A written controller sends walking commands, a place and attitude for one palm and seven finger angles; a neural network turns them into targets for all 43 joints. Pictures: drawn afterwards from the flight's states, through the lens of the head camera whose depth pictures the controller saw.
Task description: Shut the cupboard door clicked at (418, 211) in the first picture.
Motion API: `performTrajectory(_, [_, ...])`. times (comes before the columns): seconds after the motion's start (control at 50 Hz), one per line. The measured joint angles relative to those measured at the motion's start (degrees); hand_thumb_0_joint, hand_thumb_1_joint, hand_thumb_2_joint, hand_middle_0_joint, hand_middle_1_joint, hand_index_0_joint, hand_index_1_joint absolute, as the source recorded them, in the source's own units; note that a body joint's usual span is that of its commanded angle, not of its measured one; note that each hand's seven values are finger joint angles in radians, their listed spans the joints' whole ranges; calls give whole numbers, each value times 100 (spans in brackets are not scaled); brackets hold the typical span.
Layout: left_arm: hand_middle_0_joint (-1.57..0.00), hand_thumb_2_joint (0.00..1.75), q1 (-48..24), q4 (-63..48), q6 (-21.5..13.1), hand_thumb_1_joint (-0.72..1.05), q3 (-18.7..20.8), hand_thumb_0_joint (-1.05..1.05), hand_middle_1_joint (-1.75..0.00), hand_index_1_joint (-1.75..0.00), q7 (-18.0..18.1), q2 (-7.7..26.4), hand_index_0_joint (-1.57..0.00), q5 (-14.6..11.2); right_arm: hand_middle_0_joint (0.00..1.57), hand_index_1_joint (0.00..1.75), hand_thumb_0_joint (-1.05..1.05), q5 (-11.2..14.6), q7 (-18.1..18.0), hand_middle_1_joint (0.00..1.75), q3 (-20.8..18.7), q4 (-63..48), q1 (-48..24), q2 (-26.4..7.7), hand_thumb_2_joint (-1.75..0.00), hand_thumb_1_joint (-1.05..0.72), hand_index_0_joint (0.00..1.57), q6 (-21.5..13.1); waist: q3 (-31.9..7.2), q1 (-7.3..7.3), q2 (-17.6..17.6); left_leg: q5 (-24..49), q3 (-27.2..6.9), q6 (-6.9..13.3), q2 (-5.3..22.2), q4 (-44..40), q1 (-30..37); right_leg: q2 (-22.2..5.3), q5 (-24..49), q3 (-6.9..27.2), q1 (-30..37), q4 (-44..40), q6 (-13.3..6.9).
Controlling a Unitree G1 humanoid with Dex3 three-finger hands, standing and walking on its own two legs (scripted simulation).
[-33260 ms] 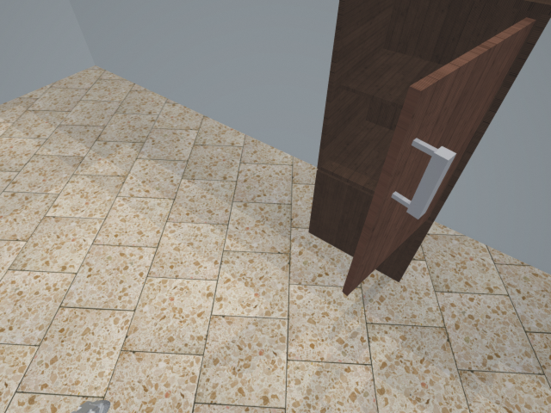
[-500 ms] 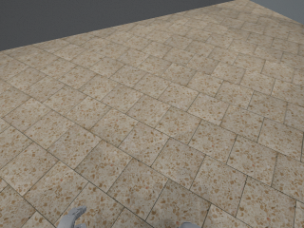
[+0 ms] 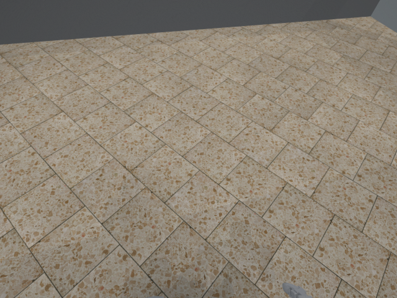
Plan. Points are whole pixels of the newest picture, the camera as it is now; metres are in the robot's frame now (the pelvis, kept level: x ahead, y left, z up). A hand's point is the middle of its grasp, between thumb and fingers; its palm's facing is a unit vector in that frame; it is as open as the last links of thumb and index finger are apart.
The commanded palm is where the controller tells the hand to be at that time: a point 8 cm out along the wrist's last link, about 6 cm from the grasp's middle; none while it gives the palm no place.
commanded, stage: turn to face it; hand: left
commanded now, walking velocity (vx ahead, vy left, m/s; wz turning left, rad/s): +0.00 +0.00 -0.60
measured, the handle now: out of the picture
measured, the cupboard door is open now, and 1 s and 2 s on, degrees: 45 45 45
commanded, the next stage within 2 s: none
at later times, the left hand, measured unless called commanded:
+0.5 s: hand (115, 289) +0.15 +0.20 -0.17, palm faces -0.22 -0.94 -0.25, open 7.4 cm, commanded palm none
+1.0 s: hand (167, 245) +0.25 +0.10 -0.15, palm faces -0.58 -0.77 -0.26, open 7.4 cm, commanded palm none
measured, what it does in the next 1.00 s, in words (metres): steps on the spot, turning right: right foot, then left foot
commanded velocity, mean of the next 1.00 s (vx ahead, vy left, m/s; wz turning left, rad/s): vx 0.00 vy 0.00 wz -0.60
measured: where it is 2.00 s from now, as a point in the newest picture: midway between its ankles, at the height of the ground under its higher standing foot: outside the picture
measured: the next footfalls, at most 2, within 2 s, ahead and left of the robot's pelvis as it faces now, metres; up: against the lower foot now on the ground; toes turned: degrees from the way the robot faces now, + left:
right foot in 0.20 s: +0.06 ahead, -0.12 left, +0.00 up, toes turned -11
left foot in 0.52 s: +0.11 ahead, +0.12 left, +0.00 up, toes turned -16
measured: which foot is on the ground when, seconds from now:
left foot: down 0.00-0.20, up 0.22-0.50, down 0.52-0.92, up 0.94-1.00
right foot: up 0.00-0.18, down 0.20-0.52, up 0.54-0.90, down 0.92-1.00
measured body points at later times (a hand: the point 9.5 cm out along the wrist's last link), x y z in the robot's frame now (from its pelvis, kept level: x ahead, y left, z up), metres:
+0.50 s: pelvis +0.03 +0.02 +0.00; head +0.08 +0.02 +0.45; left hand +0.16 +0.25 -0.15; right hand +0.05 -0.27 -0.13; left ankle +0.06 +0.13 -0.72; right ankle +0.02 -0.11 -0.73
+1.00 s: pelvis +0.02 +0.02 -0.01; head +0.05 -0.03 +0.44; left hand +0.28 +0.14 -0.13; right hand -0.11 -0.23 -0.16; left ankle +0.07 +0.13 -0.69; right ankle -0.05 -0.08 -0.73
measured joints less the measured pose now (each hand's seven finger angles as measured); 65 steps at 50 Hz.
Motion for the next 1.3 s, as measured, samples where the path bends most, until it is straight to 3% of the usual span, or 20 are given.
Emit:
performTrajectory(0.08, [-20,90,-121,-117,82,91,87,0,-30,-30,-102,-64,-20,24,21,30,0,5,-33,30,-18,-29,-39,-8,-90,-91,20,129,52,0,169,-13,205,-8,132,-127,204,79,202,-7,-292,237,19])
performTrajectory(0.16, [-20,90,-245,-373,59,91,174,1,-30,-30,-150,-59,-20,64,21,30,0,32,-26,30,-132,11,38,-111,-90,-91,20,265,57,-8,280,-196,438,-86,259,72,251,111,924,-101,-185,-434,9])
performTrajectory(0.2, [-20,90,-258,-532,8,91,212,0,-30,-30,-160,13,-20,85,21,30,0,55,-7,30,-197,3,127,-171,-90,-91,20,326,11,-5,221,-396,583,-146,277,390,143,106,1392,7,-37,-1012,-114])
performTrajectory(0.22, [-20,90,-308,-558,-27,91,224,0,-30,-30,-144,16,-20,108,21,30,0,75,2,30,-245,9,148,-234,-90,-91,20,363,14,-2,265,-672,534,-215,289,652,27,150,1411,57,-110,-947,-229])
performTrajectory(0.26, [-20,90,-403,-620,-74,91,202,0,-30,-30,-102,-3,-20,106,21,30,0,96,5,30,-324,25,175,-378,-90,-91,20,482,35,-1,372,-1243,27,-316,104,1531,-352,238,1349,108,-198,-866,-341])
performTrajectory(0.34, [-20,90,-466,-717,-87,91,197,0,-30,-30,-19,70,-20,94,20,30,0,100,12,30,-360,-7,188,-508,-90,-91,20,504,53,-53,279,-1041,-508,-451,-211,2595,-857,345,1640,383,-114,-1376,-325])
performTrajectory(0.42, [-21,90,-536,-754,-70,90,191,0,-30,-30,-22,228,-20,97,20,30,1,122,-5,30,-337,-137,249,-522,-90,-91,19,416,29,-128,65,-955,-609,-539,-278,1874,-704,374,1836,698,-54,-1695,-270])
performTrajectory(0.5, [-21,90,-654,-798,-8,90,208,0,-30,-30,-45,378,-20,78,20,30,0,155,-33,30,-278,-262,312,-510,-90,-91,19,312,0,-177,-84,-510,-660,-537,-315,419,-197,427,1797,997,-154,-1571,-127])
performTrajectory(0.54, [-21,90,-733,-829,63,90,222,0,-30,-30,-68,444,-20,28,20,30,0,117,-48,30,-230,-313,381,-509,-90,-91,19,211,-34,-217,-111,-174,-629,-324,-280,-107,-16,485,1412,1082,-369,-1141,-66])
performTrajectory(0.6, [-20,90,-941,-863,144,91,237,0,-30,-30,-126,552,-20,45,20,30,0,33,-64,30,-130,-359,488,-430,-90,-91,19,144,79,-244,-144,-173,-417,-83,-178,-75,103,488,392,842,-853,470,23])
performTrajectory(0.66, [-20,90,-1125,-961,170,91,260,1,-30,-30,-188,602,-20,38,21,30,0,4,-75,30,-70,-359,640,-369,-90,-91,20,146,155,-265,-86,-65,-256,-61,-26,-354,336,380,342,536,-1092,1381,134])
performTrajectory(0.8, [-20,90,-1403,-1147,222,91,231,0,-30,-30,-276,527,-20,39,21,30,0,-3,-37,30,-104,-225,895,-364,-90,-91,20,177,159,-383,110,-51,197,-137,275,-507,520,118,608,269,-728,570,153])
performTrajectory(0.86, [-20,90,-1457,-1191,187,91,187,0,-30,-30,-283,459,-20,41,21,30,0,1,-1,30,-158,-169,958,-421,-90,-91,20,205,153,-454,214,-191,391,-215,417,-280,465,122,780,180,-325,-235,67])
performTrajectory(0.92, [-20,90,-1399,-1279,56,91,119,0,-30,-30,-279,459,-20,53,21,30,0,54,46,30,-217,-166,1082,-484,-90,-91,20,251,54,-474,188,-494,548,-355,503,326,216,84,1589,180,249,-1463,-148])
performTrajectory(0.98, [-20,90,-1356,-1214,-64,91,45,0,-30,-30,-173,264,-20,43,21,30,0,87,4,30,-284,-106,888,-674,-90,-91,20,455,163,-504,444,-1353,-172,-522,355,1867,-447,245,1321,279,91,-1225,-185])
performTrajectory(1.04, [-21,90,-1205,-1162,-27,90,12,0,-30,-30,-102,168,-20,44,21,30,1,97,-12,30,-293,-139,718,-699,-90,-91,20,489,206,-494,386,-1151,-454,-631,127,2729,-922,269,1458,478,126,-1437,-147])
performTrajectory(1.12, [-21,90,-1029,-1059,27,90,14,0,-30,-30,-102,163,-20,72,20,30,1,111,22,30,-276,-301,597,-614,-90,-91,19,419,183,-428,171,-895,-501,-687,-14,2202,-960,263,1600,736,111,-1606,-121])
performTrajectory(1.2, [-21,90,-885,-971,71,90,66,0,-30,-30,-124,225,-21,72,20,30,0,137,15,30,-235,-433,515,-520,-90,-91,20,306,120,-331,-19,-511,-533,-645,-176,761,-475,305,1540,1011,-62,-1428,-12])
performTrajectory(1.22, [-21,90,-835,-963,97,90,83,0,-30,-30,-127,236,-21,52,20,30,0,134,10,30,-210,-479,540,-527,-90,-91,20,249,64,-319,-5,-285,-556,-596,-163,209,-265,365,1478,1057,-154,-1299,30])
performTrajectory(1.3, [-21,90,-866,-889,194,90,178,1,-30,-30,-162,399,-20,36,21,30,0,33,-28,30,-96,-518,544,-381,-90,-91,20,113,127,-250,-158,-221,-311,-131,-74,199,-189,428,299,890,-813,585,29])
